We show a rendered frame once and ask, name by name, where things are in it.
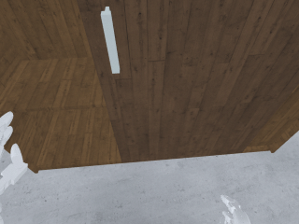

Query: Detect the wardrobe door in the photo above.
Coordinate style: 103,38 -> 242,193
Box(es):
248,84 -> 299,147
77,0 -> 299,163

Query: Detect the handle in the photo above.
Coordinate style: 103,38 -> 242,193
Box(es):
101,7 -> 120,74

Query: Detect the left robot hand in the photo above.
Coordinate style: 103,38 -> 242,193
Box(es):
0,111 -> 28,195

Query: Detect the right robot hand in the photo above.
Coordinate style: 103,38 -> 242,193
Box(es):
217,194 -> 251,224

